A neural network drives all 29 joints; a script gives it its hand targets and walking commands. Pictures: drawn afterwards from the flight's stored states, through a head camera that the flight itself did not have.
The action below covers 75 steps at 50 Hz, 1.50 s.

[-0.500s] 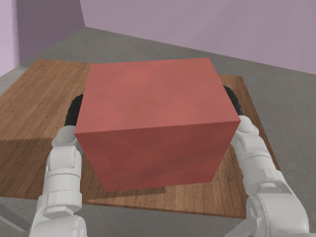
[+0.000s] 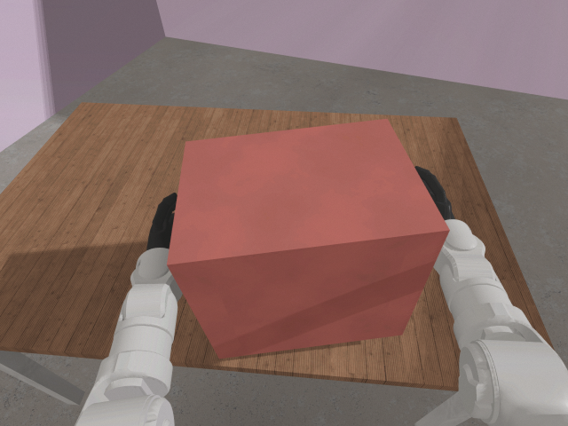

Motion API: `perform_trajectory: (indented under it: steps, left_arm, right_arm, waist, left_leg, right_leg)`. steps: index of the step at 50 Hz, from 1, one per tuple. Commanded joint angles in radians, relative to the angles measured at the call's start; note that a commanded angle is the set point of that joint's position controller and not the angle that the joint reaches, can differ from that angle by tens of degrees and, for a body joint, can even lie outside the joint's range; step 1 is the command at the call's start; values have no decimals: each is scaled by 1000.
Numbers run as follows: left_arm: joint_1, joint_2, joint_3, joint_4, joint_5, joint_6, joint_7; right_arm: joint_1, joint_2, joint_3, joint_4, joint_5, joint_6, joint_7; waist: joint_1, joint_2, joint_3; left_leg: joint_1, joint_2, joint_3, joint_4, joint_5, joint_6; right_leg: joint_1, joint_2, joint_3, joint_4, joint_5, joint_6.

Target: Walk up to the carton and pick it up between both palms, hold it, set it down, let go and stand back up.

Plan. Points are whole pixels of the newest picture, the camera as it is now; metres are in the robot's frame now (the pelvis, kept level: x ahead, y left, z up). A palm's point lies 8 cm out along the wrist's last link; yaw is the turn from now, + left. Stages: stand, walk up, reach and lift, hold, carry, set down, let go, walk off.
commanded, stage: set down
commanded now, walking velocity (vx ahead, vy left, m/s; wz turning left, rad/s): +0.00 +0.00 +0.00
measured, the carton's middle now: (299, 243) +0.40 +0.03 +0.03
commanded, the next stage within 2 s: none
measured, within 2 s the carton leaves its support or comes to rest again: rests again in 0.58 s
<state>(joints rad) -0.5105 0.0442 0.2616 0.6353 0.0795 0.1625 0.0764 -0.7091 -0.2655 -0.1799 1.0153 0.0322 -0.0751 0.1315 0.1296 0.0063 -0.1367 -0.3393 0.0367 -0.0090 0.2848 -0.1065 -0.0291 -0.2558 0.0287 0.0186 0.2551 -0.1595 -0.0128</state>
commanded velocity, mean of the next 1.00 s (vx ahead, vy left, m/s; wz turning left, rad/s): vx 0.00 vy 0.00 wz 0.00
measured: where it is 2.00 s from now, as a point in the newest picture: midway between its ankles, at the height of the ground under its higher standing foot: outside the picture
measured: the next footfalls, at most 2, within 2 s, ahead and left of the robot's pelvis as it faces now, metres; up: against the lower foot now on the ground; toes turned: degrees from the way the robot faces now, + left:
none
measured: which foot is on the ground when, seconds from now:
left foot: down 0.00-1.00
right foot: down 0.00-1.00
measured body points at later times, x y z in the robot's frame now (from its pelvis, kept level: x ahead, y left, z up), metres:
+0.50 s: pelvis +0.00 +0.01 +0.00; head +0.03 +0.01 +0.45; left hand +0.35 +0.25 +0.04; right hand +0.43 -0.15 +0.06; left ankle +0.01 +0.13 -0.75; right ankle -0.03 -0.11 -0.75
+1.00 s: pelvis +0.00 -0.01 +0.00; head +0.06 -0.02 +0.44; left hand +0.36 +0.24 +0.03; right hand +0.45 -0.16 +0.04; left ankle +0.01 +0.13 -0.75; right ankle -0.03 -0.11 -0.75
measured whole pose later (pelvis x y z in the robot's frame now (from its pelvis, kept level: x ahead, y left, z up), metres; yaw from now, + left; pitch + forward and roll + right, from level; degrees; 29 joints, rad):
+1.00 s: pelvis +0.00 -0.01 +0.00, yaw +0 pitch +15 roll +0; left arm -0.58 0.07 0.31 0.93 0.03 -0.18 0.06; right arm -0.77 -0.27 -0.12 1.22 0.05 -0.29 0.09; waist 0.14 0.01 -0.17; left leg -0.45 0.05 0.00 0.28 -0.09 -0.03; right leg -0.38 0.03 -0.01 0.27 -0.15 -0.02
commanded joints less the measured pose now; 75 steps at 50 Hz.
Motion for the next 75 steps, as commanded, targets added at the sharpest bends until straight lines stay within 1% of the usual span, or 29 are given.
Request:
perform_trajectory:
  steps: [1, 4, 7, 10, 14, 16, 19, 22, 24, 26, 27, 30, 31, 32, 34, 35, 38, 40, 43, 45, 46, 47, 50, 52, 58, 65, 67, 70, 75]
  left_arm:
    - [-648, -438, -301, -194, -25, -121, -108]
    - [-663, -439, -315, -185, -37, -145, -123]
    - [-697, -452, -333, -207, -46, -177, -133]
    - [-668, -446, -330, -175, -40, -196, -146]
    - [-659, -456, -352, -184, -50, -221, -146]
    - [-652, -458, -360, -180, -56, -224, -143]
    - [-635, -464, -353, -134, -43, -219, -132]
    - [-605, -492, -365, -146, -48, -226, -102]
    - [-646, -493, -352, -91, -39, -225, -89]
    - [-623, -492, -346, -72, -35, -232, -76]
    - [-632, -514, -355, -62, -39, -236, -67]
    - [-620, -494, -327, -5, -29, -254, -62]
    - [-623, -496, -322, 10, -28, -259, -63]
    - [-627, -472, -297, 33, -24, -265, -65]
    - [-604, -463, -288, 56, -20, -276, -63]
    - [-615, -466, -290, 49, -26, -284, -66]
    - [-601, -447, -268, 79, -37, -306, -80]
    - [-602, -436, -268, 81, -31, -319, -94]
    - [-587, -421, -250, 134, -20, -343, -121]
    - [-567, -412, -231, 157, -10, -360, -138]
    - [-556, -410, -241, 162, -13, -369, -145]
    - [-560, -387, -218, 179, 4, -377, -154]
    - [-537, -390, -214, 199, 9, -405, -169]
    - [-548, -387, -217, 220, 11, -415, -172]
    - [-492, -411, -229, 209, 27, -424, -159]
    - [-482, -435, -239, 184, 38, -383, -106]
    - [-496, -430, -212, 210, 56, -380, -100]
    - [-487, -440, -191, 266, 67, -391, -104]
    - [-472, -434, -189, 283, 67, -406, -113]
  right_arm:
    - [-637, 505, 270, -188, 3, -101, 110]
    - [-652, 522, 294, -204, 5, -120, 96]
    - [-648, 549, 314, -228, 3, -140, 80]
    - [-591, 559, 301, -185, -12, -144, 72]
    - [-532, 522, 301, -154, -5, -156, 68]
    - [-547, 522, 308, -173, 8, -167, 73]
    - [-538, 484, 270, -125, 5, -174, 85]
    - [-554, 458, 263, -100, 11, -189, 106]
    - [-582, 420, 225, -64, -3, -191, 118]
    - [-615, 408, 227, -63, -2, -201, 129]
    - [-637, 390, 214, -70, -9, -211, 136]
    - [-646, 400, 210, -71, -26, -218, 141]
    - [-643, 401, 198, -44, -38, -215, 140]
    - [-659, 410, 197, -42, -34, -216, 143]
    - [-655, 408, 196, -31, -41, -226, 146]
    - [-643, 408, 185, -15, -52, -227, 143]
    - [-616, 424, 213, -4, -45, -231, 126]
    - [-606, 439, 217, 18, -46, -233, 114]
    - [-576, 466, 233, 32, -57, -249, 96]
    - [-565, 502, 262, 28, -58, -255, 90]
    - [-544, 505, 269, 18, -55, -263, 86]
    - [-540, 499, 271, 45, -48, -263, 82]
    - [-496, 514, 279, 64, -66, -275, 70]
    - [-504, 509, 273, 65, -61, -284, 66]
    - [-468, 485, 256, 79, -49, -310, 77]
    - [-468, 387, 183, 101, -46, -295, 108]
    - [-478, 387, 133, 117, -74, -281, 114]
    - [-485, 425, 135, 111, -97, -276, 123]
    - [-459, 410, 111, 138, -126, -283, 132]
  waist:
    - [33, -120, -502]
    - [41, -113, -527]
    - [13, -96, -600]
    - [-13, -77, -589]
    - [-37, -55, -601]
    - [-28, -39, -599]
    - [-39, -12, -541]
    - [-14, 5, -538]
    - [-32, 2, -495]
    - [6, -19, -502]
    - [-1, -1, -532]
    - [20, -66, -521]
    - [6, -70, -517]
    - [29, -81, -500]
    - [37, -72, -518]
    - [19, -86, -523]
    - [21, -128, -525]
    - [17, -116, -511]
    - [2, -140, -499]
    - [19, -159, -481]
    - [3, -157, -494]
    - [20, -149, -460]
    - [-8, -138, -465]
    - [-21, -121, -446]
    - [-9, -60, -423]
    - [8, 20, -407]
    - [-1, -9, -376]
    - [9, -32, -354]
    - [13, -51, -340]
  left_leg:
    - [223, -35, 90, 49, 400, -4]
    - [169, -42, 94, 42, 391, -1]
    - [123, -43, 85, 45, 397, 8]
    - [93, -45, 85, 31, 337, 13]
    - [180, -31, 76, 50, 415, -1]
    - [220, -28, 76, 64, 464, -13]
    - [275, -25, 82, 54, 447, -26]
    - [388, -6, 71, 69, 473, -44]
    - [365, -1, 68, 58, 388, -35]
    - [353, 3, 71, 59, 353, -35]
    - [349, 7, 68, 54, 352, -35]
    - [296, 2, 82, 48, 302, -16]
    - [275, 4, 86, 40, 275, -15]
    - [265, 2, 86, 42, 260, -7]
    - [249, -1, 91, 38, 286, -3]
    - [245, 1, 86, 35, 284, -2]
    - [212, -9, 93, 55, 345, 8]
    - [199, -19, 105, 43, 355, 2]
    - [101, -29, 104, 36, 309, 16]
    - [23, -38, 108, 25, 269, 30]
    - [3, -42, 106, 32, 269, 37]
    - [-31, -38, 106, 21, 250, 33]
    - [-64, -46, 106, 21, 239, 34]
    - [-49, -44, 96, 23, 245, 30]
    - [95, -27, 91, 57, 379, 1]
    - [285, -6, 82, 70, 369, -38]
    - [239, -8, 74, 59, 269, -23]
    - [196, -10, 86, 55, 230, -8]
    - [179, -13, 91, 48, 243, -5]
  right_leg:
    - [212, -8, -70, 44, 447, 60]
    - [268, -20, -55, 74, 542, 71]
    - [329, -36, -42, 95, 637, 79]
    - [348, -49, -37, 94, 637, 79]
    - [279, -32, -55, 82, 617, 78]
    - [242, -25, -62, 75, 604, 65]
    - [127, -5, -88, 36, 442, 60]
    - [-7, 18, -114, -9, 283, 30]
    - [-45, 17, -98, -28, 175, 15]
    - [-55, 19, -107, -24, 127, 10]
    - [-66, 23, -107, -21, 118, 4]
    - [-59, 22, -102, -18, 93, 7]
    - [-57, 18, -105, -16, 91, 10]
    - [-52, 12, -94, -20, 78, 11]
    - [-44, 12, -97, -12, 108, 22]
    - [-36, 16, -102, -12, 113, 19]
    - [10, 8, -84, 7, 251, 35]
    - [44, 3, -86, 21, 311, 49]
    - [136, -17, -70, 49, 425, 69]
    - [209, -27, -49, 73, 498, 79]
    - [241, -36, -38, 85, 546, 81]
    - [266, -47, -34, 95, 557, 89]
    - [296, -54, -34, 118, 625, 92]
    - [275, -52, -28, 108, 595, 90]
    - [144, -19, -67, 74, 499, 62]
    - [-114, 26, -103, -23, 151, 10]
    - [-137, 20, -103, -35, 66, 1]
    - [-134, 9, -97, -32, 61, 5]
    - [-127, 5, -105, -24, 64, 10]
